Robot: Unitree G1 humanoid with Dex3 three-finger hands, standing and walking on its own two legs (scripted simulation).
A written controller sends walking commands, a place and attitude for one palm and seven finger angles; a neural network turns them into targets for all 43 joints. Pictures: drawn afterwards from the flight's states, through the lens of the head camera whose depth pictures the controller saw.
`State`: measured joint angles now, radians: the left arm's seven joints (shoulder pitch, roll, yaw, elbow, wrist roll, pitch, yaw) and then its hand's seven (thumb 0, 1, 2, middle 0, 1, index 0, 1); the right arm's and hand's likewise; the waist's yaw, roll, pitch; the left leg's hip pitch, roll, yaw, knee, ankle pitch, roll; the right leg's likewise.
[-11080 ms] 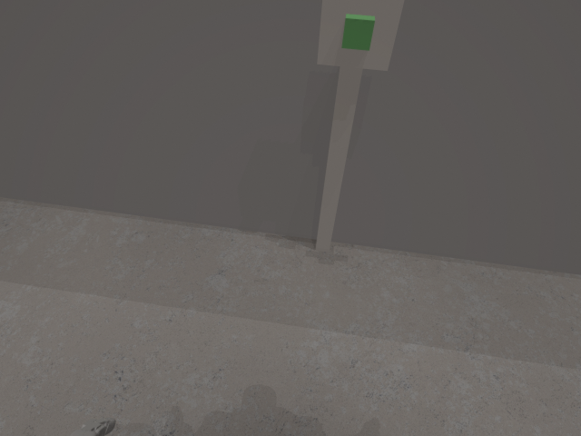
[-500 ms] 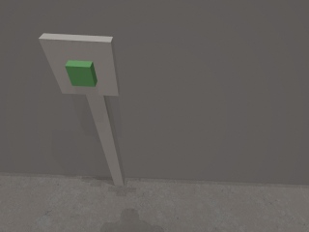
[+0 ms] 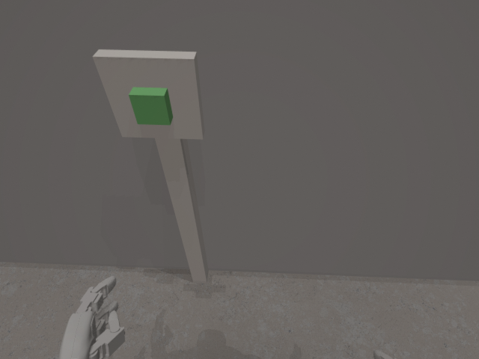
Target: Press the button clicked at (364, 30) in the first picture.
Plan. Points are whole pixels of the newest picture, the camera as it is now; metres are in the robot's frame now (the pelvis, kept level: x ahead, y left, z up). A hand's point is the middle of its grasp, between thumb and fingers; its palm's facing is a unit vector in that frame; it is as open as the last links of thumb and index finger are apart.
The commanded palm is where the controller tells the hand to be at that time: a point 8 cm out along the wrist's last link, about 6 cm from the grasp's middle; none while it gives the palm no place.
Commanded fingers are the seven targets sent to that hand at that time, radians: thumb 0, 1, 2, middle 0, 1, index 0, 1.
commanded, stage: raise the hand and make a fist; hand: left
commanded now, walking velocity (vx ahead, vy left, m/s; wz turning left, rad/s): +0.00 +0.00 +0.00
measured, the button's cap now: (152, 105) +0.53 +0.20 +0.16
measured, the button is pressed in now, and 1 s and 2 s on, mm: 0 0 0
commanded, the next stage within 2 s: aim a knuckle at the button in 1.86 s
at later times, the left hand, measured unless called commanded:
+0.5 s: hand (131, 311) +0.19 +0.18 +0.01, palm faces +0.01 -1.00 -0.06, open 3.9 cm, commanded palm +0.16 +0.24 +0.03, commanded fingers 0.00 0.90 0.90 -1.11 -1.29 -1.11 -1.29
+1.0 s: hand (117, 271) +0.22 +0.19 +0.08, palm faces +0.05 -1.00 -0.07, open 3.1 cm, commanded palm +0.19 +0.25 +0.10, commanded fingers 0.00 0.90 0.90 -1.30 -1.50 -1.30 -1.50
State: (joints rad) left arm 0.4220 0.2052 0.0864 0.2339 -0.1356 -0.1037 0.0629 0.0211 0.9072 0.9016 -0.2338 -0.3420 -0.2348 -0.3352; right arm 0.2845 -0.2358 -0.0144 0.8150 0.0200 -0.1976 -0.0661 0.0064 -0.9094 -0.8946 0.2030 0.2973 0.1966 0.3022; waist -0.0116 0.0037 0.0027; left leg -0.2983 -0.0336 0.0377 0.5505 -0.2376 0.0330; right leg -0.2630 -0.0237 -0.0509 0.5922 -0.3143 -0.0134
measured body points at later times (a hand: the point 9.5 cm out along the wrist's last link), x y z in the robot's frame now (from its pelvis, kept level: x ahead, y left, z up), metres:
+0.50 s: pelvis -0.01 -0.02 -0.05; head +0.03 -0.01 +0.39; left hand +0.19 +0.23 +0.02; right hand +0.18 -0.23 -0.12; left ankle +0.03 +0.10 -0.73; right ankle +0.00 -0.11 -0.73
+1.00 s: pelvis +0.02 -0.01 -0.02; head +0.03 -0.02 +0.43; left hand +0.22 +0.24 +0.09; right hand +0.21 -0.24 -0.08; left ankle +0.03 +0.10 -0.73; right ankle +0.00 -0.11 -0.73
